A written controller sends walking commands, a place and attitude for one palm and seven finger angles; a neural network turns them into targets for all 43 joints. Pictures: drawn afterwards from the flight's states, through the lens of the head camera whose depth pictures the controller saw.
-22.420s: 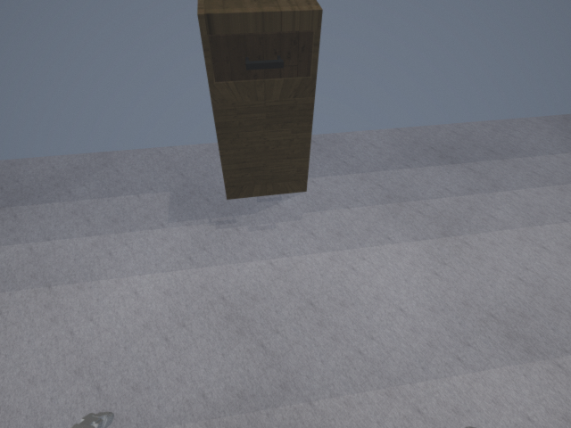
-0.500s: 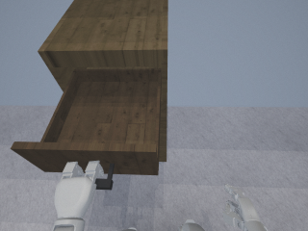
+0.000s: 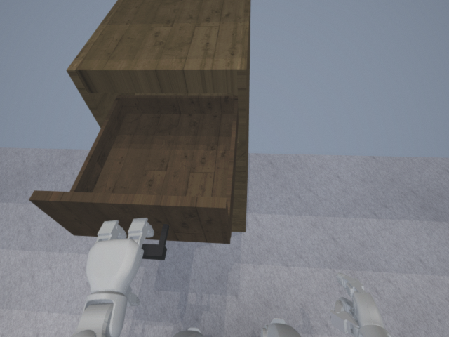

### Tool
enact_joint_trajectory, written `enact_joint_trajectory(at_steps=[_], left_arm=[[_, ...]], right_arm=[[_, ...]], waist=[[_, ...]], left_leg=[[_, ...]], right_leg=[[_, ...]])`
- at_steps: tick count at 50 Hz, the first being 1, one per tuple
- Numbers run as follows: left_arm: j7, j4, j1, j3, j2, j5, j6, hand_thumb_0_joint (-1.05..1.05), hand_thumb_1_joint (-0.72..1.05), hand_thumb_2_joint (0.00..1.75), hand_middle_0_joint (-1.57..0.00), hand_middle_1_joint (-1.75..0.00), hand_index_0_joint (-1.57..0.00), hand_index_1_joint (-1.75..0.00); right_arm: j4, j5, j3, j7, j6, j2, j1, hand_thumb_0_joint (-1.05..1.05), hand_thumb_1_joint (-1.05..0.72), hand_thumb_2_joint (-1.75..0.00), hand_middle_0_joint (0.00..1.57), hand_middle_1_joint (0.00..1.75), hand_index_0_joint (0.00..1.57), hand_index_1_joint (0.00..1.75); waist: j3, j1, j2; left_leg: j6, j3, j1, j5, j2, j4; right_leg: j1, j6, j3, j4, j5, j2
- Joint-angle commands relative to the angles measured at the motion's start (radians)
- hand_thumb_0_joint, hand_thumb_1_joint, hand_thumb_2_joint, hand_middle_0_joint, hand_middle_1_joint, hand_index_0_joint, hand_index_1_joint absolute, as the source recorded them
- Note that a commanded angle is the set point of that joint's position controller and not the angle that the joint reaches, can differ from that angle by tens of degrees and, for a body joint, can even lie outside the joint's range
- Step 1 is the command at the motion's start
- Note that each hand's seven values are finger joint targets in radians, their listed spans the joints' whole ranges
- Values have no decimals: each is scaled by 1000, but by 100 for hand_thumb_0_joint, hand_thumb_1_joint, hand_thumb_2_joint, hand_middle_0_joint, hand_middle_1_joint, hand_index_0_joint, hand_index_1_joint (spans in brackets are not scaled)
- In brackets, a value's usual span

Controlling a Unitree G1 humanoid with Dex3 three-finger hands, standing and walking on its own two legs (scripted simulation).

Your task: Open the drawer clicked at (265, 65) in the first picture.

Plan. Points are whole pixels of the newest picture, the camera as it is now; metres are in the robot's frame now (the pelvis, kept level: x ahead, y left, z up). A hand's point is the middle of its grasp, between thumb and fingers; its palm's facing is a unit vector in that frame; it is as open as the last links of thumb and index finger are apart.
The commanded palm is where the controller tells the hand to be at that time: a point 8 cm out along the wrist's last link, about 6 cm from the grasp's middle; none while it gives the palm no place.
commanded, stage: lift the hand off the handle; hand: left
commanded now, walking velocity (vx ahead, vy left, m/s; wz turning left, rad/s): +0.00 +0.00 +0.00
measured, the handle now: (133, 239) +0.29 +0.20 -0.01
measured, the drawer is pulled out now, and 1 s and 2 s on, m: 0.30 0.29 0.29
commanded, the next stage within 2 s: none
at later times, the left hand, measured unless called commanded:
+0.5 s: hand (129, 263) +0.25 +0.21 -0.03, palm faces +0.00 -0.06 -1.00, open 13.7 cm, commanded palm +0.23 +0.22 +0.03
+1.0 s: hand (119, 253) +0.25 +0.21 +0.01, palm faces +0.03 -0.09 -1.00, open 13.4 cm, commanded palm +0.23 +0.22 +0.07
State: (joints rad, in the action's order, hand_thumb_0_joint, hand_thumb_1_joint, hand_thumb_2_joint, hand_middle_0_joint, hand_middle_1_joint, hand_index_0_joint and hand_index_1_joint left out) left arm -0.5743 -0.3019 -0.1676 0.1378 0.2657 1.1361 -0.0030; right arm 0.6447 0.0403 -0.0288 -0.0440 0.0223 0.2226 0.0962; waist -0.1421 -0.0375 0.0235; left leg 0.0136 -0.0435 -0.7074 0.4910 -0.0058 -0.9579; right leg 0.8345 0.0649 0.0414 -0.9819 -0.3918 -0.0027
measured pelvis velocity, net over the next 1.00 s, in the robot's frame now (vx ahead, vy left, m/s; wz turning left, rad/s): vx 0.01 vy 0.01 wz -0.01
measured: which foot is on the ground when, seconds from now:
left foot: down 0.00-1.00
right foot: down 0.00-1.00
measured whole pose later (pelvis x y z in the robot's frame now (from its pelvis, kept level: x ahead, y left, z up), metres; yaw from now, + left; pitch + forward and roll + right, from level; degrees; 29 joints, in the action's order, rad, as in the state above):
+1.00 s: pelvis +0.01 +0.01 +0.02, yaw -1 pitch +9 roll +2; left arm -0.51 -0.21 -0.18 0.17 0.27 1.09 -0.06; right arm 0.63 0.03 -0.03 -0.04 0.05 0.23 0.10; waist -0.10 -0.05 0.04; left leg 0.00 -0.05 -0.53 0.44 0.00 -0.81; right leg 0.66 0.05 0.03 -0.83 -0.34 0.00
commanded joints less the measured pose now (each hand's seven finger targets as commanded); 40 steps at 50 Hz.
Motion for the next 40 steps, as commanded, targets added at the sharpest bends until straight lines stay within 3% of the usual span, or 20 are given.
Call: enact_joint_trajectory(at_steps=[1,2,4,7,10,13,16,19,23,38,40], left_arm=[[-56,174,85,-150,174,-8,-14,0,-50,30,-30,-120,-30,-120],[-56,191,48,-116,136,-14,-18,0,-50,30,-30,-120,-30,-120],[-59,182,77,-150,173,-15,-21,0,-50,30,-30,-120,-30,-120],[-63,162,124,-134,169,-2,-27,0,-50,30,-30,-120,-30,-120],[-64,158,178,-153,202,-1,-29,0,-50,30,-30,-120,-30,-120],[-64,144,209,-125,176,-7,-34,0,-50,30,-30,-120,-30,-120],[-64,112,271,-131,192,-7,-38,0,-50,30,-30,-120,-30,-120],[-65,141,273,-127,190,-12,-39,0,-50,30,-30,-120,-30,-120],[-55,157,307,-102,176,-17,-46,0,-50,30,-30,-120,-30,-120],[-28,267,239,-98,169,-26,-40,0,-50,30,-30,-120,-30,-120],[-22,279,225,-70,140,-30,-45,0,-50,30,-30,-120,-30,-120]], right_arm=[[-144,-2,-40,-5,-44,96,-83,0,-90,-90,20,30,20,30],[-152,-1,-39,0,-45,94,-84,0,-90,-90,20,30,20,30],[-144,-3,-40,-2,-42,100,-86,0,-90,-90,20,30,20,30],[-138,-3,-38,-4,-42,100,-88,0,-90,-90,20,30,20,30],[-132,-5,-40,-12,-41,104,-83,0,-90,-90,20,30,20,30],[-127,-8,-41,-13,-43,103,-78,0,-90,-90,20,30,20,30],[-116,-9,-40,-20,-42,105,-75,0,-90,-90,20,30,20,30],[-122,-8,-41,-21,-43,106,-73,0,-90,-90,20,30,20,30],[-129,-11,-36,-24,-39,102,-79,0,-90,-90,20,30,20,30],[-155,-9,-37,-8,-32,104,-88,0,-90,-90,20,30,20,30],[-157,-9,-34,-2,-28,104,-93,0,-90,-90,20,30,20,30]], waist=[[-243,-16,-62],[-247,-17,-62],[-241,-8,-82],[-215,0,-76],[-244,-2,-62],[-233,8,-52],[-231,17,-88],[-272,6,-46],[-247,10,-53],[-240,-7,-29],[-219,0,-25]], left_leg=[[-33,-1,-23,-131,65,94],[-33,0,-16,-133,66,97],[-33,2,-28,-130,64,93],[-34,0,-37,-103,64,92],[-36,-1,-34,-98,64,92],[-36,1,-20,-98,62,98],[-39,2,-26,-86,61,97],[-38,6,14,-112,61,114],[-38,7,41,-105,59,141],[-34,9,145,-204,55,209],[-34,10,162,-211,52,217]], right_leg=[[-303,-31,-128,198,111,-7],[-302,-29,-122,197,113,-5],[-300,-30,-125,196,112,-5],[-271,-32,-127,206,63,-8],[-278,-32,-129,204,44,-8],[-262,-32,-111,205,41,-6],[-256,-36,-112,213,17,-7],[-279,-30,-94,204,57,-3],[-283,-32,-83,224,34,0],[-365,-22,-68,253,150,10],[-358,-23,-66,264,157,10]])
